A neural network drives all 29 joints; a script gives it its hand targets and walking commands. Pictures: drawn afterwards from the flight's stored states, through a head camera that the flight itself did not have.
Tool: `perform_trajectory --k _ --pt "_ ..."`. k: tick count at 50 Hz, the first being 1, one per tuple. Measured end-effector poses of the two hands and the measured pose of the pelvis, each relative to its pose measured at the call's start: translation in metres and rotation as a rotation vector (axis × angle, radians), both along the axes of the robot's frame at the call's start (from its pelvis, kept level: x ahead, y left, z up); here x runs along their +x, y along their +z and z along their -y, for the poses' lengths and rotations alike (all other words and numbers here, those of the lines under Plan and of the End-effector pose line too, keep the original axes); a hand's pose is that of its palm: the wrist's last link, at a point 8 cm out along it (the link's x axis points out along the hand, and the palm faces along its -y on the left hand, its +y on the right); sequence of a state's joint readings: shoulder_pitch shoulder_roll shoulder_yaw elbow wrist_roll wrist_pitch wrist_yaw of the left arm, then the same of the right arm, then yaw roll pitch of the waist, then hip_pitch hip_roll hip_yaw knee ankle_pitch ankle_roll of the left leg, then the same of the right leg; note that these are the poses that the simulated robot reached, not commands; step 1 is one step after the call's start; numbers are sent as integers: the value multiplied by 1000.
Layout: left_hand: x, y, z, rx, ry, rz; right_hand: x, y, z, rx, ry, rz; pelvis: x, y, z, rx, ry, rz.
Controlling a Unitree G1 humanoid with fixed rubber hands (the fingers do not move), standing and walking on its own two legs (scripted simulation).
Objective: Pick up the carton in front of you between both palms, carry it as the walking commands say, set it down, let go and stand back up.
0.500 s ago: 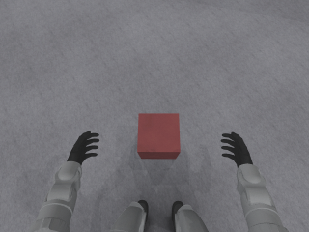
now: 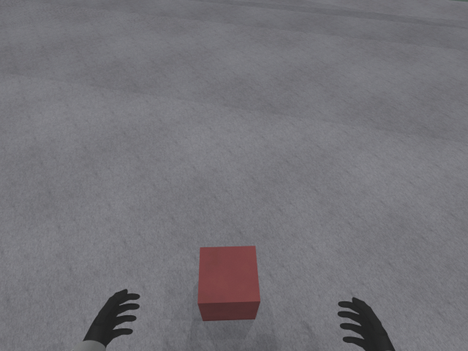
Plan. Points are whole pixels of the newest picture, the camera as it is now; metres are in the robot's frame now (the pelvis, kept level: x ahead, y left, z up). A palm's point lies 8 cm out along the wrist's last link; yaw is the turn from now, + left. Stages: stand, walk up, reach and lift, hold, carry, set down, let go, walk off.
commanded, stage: let go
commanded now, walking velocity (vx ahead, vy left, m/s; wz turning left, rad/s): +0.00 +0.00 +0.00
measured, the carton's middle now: (228, 284) +0.45 +0.03 -0.65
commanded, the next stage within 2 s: stand in 0.28 s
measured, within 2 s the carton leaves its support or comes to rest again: neither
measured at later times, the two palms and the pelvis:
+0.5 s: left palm (70, 348) +0.14 +0.28 -0.09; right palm out of the picture +0.14 -0.27 -0.08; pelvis +0.00 +0.00 -0.01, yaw +0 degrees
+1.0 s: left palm out of the picture +0.14 +0.31 -0.10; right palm out of the picture +0.14 -0.27 -0.09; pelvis +0.02 +0.02 +0.00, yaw +0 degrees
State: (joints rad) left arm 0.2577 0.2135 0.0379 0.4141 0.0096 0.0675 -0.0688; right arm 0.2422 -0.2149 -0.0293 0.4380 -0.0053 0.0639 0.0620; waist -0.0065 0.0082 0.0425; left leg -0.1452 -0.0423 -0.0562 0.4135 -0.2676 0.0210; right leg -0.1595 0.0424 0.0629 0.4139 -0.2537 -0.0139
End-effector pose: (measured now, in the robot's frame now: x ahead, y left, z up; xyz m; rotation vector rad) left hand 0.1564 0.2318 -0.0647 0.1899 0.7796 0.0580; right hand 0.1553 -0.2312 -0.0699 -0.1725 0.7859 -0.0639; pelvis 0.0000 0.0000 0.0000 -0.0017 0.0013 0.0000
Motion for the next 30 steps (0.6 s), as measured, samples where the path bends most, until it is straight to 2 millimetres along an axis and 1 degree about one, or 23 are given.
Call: perform_trajectory --k 7,12,15,18,22,26,30 --pt "2 -1 4 2 -11 -12 -6 -3 -1 0 8 -36 -10 -3 0 -1 -6 62" --pt "-8 -5 2 5 1 -45 -7 -5 -1 0 8 -37 -12 -4 -1 0 -11 79" --pt "-10 -6 -2 21 12 -61 -9 -5 -1 -12 -7 -21 -12 -5 0 2 -1 76" --pt "-10 -13 -15 69 40 -58 -14 -12 7 -72 -4 -54 -10 -6 0 0 1 38" --pt "-12 -19 -41 139 61 -66 -19 -14 29 -156 -26 -88 -4 -8 -1 -3 1 10" --pt "-12 -22 -56 162 77 -83 -12 -11 43 -196 -49 -87 5 -8 -4 -8 1 -5" --pt "-10 -26 -64 174 82 -109 -2 -8 48 -212 -61 -80 11 -8 -7 -11 1 -9"
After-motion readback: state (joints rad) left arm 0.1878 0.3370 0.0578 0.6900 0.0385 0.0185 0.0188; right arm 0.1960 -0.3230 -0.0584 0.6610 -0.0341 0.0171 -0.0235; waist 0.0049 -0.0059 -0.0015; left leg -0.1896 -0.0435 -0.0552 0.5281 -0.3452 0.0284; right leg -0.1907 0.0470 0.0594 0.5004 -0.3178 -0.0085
